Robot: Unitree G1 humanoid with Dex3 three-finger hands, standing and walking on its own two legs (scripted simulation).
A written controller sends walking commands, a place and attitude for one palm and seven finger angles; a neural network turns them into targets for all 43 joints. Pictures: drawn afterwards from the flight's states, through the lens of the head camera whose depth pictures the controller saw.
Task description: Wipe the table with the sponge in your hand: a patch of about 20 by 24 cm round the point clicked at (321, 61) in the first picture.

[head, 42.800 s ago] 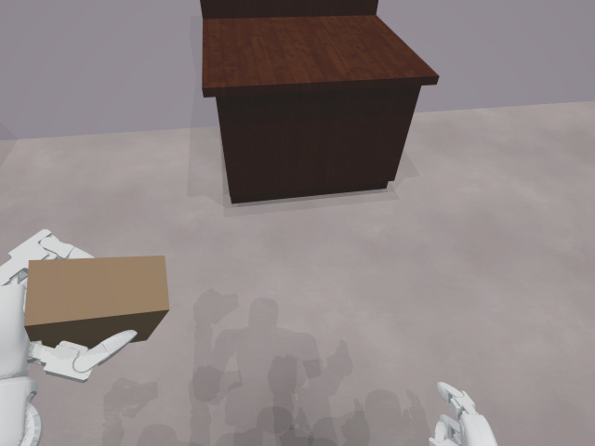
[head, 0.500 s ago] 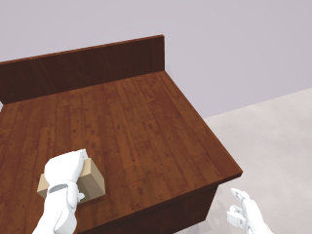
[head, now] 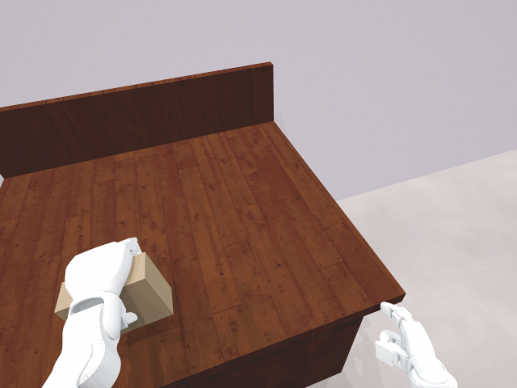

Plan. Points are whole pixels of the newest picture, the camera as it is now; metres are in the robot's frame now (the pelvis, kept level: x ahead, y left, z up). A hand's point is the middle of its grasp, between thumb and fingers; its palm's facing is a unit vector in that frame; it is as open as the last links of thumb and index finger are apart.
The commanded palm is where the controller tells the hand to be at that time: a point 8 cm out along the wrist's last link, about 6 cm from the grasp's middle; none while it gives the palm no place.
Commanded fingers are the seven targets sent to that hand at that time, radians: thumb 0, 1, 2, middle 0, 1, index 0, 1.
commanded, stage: lift the sponge slowly off the table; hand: left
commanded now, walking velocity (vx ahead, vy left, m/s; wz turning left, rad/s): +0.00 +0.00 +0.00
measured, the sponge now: (124, 304) +0.22 +0.27 +0.00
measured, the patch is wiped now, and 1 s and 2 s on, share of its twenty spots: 1.00 1.00 1.00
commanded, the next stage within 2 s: bring the sponge back beside the body in 0.12 s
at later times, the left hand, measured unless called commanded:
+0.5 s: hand (109, 285) +0.22 +0.27 +0.07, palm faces +0.08 -0.15 -0.99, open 9.7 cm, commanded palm +0.18 +0.27 +0.13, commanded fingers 0.00 0.10 1.30 -1.20 -1.60 -1.20 -1.60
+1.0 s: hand (91, 296) +0.19 +0.28 +0.09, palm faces +0.08 -0.16 -0.98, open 9.7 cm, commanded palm +0.15 +0.27 +0.16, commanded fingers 0.00 0.10 1.30 -1.20 -1.60 -1.20 -1.60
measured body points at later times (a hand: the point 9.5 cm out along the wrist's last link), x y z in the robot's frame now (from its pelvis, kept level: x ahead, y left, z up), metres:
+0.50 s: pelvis -0.01 +0.01 +0.00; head -0.05 -0.02 +0.45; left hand +0.21 +0.28 +0.12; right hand +0.25 -0.17 -0.06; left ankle -0.02 +0.10 -0.74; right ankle +0.00 -0.10 -0.74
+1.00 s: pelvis -0.02 +0.00 +0.00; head -0.06 -0.04 +0.45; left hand +0.18 +0.28 +0.14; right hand +0.25 -0.19 -0.06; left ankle -0.02 +0.10 -0.74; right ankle +0.00 -0.10 -0.74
